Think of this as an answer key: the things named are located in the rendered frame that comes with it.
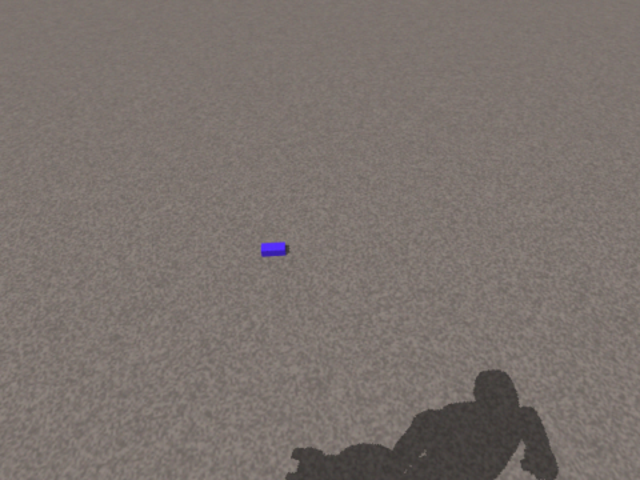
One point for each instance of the small box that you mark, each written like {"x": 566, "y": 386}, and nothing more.
{"x": 273, "y": 249}

